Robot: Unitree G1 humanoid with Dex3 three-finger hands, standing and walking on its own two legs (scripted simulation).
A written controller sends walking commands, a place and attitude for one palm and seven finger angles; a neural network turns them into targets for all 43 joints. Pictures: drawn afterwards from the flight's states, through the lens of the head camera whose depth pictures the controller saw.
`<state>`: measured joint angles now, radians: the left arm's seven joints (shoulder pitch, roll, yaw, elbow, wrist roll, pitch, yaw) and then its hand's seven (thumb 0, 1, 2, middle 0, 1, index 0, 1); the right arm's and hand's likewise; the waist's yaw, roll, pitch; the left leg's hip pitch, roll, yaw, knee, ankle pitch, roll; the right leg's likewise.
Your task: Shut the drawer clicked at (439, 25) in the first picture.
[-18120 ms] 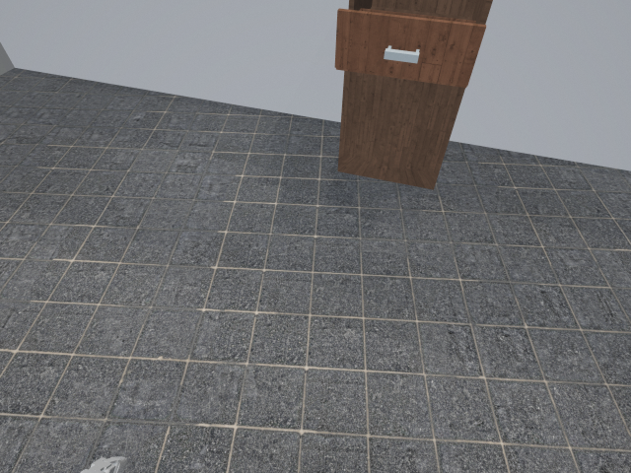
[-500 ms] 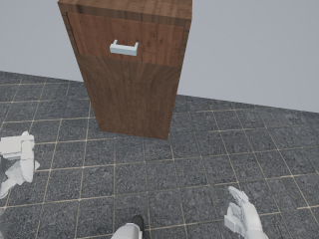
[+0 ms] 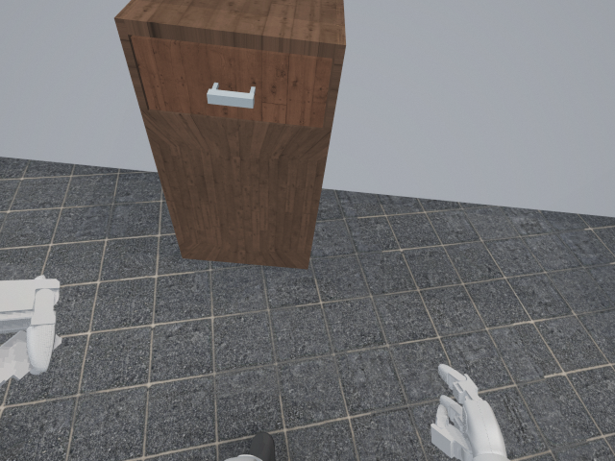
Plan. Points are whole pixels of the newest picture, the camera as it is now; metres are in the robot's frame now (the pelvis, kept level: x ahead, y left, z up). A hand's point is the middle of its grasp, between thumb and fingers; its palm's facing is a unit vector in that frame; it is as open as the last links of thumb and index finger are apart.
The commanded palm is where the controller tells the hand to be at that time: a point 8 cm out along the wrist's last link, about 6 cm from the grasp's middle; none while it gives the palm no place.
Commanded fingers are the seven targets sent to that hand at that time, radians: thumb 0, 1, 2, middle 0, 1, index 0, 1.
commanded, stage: stop stepping back and stand still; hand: left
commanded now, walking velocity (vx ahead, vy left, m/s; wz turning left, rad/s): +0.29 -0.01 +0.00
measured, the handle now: (232, 93) +0.87 +0.23 -0.01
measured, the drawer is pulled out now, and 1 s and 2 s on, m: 0.00 0.00 0.00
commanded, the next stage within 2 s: let the arm hang, fingers relaxed in 0.82 s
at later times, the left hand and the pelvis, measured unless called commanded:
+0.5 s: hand (16, 388) +0.15 +0.24 +0.17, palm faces +0.33 -0.80 -0.49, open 3.2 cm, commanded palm +0.10 +0.28 +0.18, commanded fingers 0.00 0.90 0.90 -1.40 -1.60 -1.40 -1.60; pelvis -0.04 +0.00 +0.00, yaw -1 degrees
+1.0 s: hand (54, 382) +0.18 +0.27 +0.07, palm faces +0.20 -0.85 -0.48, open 3.2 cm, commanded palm none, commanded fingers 0.00 0.90 0.90 -1.20 -1.38 -1.20 -1.38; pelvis -0.02 +0.03 +0.00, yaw +1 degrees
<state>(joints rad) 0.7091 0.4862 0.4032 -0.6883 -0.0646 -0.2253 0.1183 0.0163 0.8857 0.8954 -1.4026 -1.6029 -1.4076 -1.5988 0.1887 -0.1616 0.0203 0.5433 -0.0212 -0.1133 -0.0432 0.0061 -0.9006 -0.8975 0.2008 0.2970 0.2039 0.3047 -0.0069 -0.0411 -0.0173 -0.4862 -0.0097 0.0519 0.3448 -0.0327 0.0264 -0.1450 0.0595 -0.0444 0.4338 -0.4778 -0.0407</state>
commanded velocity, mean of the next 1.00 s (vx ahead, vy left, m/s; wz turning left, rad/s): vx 0.06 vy -0.01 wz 0.00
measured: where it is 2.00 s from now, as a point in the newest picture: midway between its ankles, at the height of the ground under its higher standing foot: outside the picture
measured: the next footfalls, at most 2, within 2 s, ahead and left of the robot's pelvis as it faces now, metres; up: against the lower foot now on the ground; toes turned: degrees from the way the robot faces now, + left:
left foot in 0.16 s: +0.06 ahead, +0.13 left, +0.00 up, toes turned +3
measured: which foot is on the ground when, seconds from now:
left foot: down 0.00-0.00, up 0.02-0.14, down 0.16-1.00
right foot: down 0.00-1.00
